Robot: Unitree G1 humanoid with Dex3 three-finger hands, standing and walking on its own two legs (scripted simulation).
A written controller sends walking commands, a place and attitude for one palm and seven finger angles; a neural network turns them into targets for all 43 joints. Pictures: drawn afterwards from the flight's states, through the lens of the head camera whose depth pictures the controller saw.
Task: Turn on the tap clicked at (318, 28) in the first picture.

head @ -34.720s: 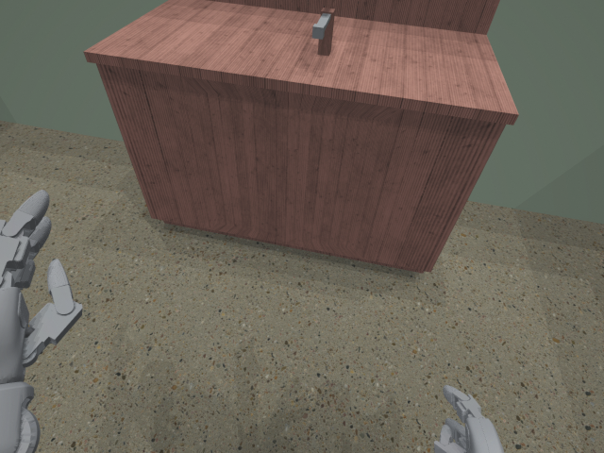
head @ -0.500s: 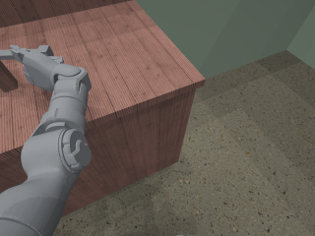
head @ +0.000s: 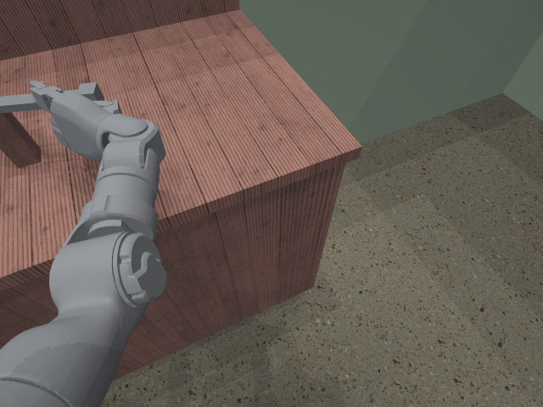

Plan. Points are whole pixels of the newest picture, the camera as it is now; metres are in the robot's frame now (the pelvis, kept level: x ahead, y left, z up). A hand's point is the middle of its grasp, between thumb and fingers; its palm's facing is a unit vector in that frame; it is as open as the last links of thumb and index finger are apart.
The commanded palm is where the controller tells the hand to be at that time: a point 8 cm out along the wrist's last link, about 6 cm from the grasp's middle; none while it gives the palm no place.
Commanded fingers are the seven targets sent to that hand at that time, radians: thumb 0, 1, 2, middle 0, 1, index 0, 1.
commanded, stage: lift the hand up off the lever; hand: left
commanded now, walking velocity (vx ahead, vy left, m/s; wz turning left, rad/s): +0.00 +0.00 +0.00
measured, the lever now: (91, 96) +0.55 +0.23 +0.16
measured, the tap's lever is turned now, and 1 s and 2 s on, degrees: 73 74 74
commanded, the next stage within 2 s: none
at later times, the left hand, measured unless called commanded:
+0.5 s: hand (109, 102) +0.50 +0.19 +0.19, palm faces +0.81 -0.56 -0.17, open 7.8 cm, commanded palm +0.45 +0.21 +0.19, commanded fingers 0.00 0.90 0.90 -0.15 -0.15 -0.15 -0.15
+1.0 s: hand (102, 87) +0.51 +0.19 +0.20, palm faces +0.82 -0.56 -0.15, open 7.8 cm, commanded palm +0.45 +0.21 +0.21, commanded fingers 0.00 0.90 0.90 -0.15 -0.15 -0.15 -0.15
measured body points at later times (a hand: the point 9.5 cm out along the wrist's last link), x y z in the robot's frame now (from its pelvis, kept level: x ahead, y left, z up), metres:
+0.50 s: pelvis -0.02 -0.01 +0.00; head +0.03 -0.02 +0.45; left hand +0.45 +0.21 +0.20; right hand +0.00 -0.26 -0.14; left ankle -0.02 +0.13 -0.72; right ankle -0.01 -0.07 -0.72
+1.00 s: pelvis -0.02 +0.00 +0.01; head +0.04 -0.02 +0.45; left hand +0.47 +0.22 +0.21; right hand -0.03 -0.26 -0.13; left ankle -0.02 +0.13 -0.72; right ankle -0.01 -0.07 -0.72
